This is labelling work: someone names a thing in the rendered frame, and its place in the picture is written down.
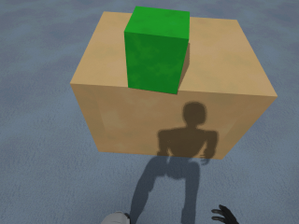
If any carton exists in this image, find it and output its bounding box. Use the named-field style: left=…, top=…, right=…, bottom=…
left=123, top=6, right=190, bottom=94

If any pedestal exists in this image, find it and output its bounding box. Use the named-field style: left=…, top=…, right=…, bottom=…
left=70, top=11, right=278, bottom=160

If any left robot thigh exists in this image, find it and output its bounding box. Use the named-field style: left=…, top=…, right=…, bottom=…
left=101, top=213, right=130, bottom=224

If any right robot hand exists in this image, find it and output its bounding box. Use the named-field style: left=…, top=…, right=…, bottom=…
left=211, top=204, right=239, bottom=224

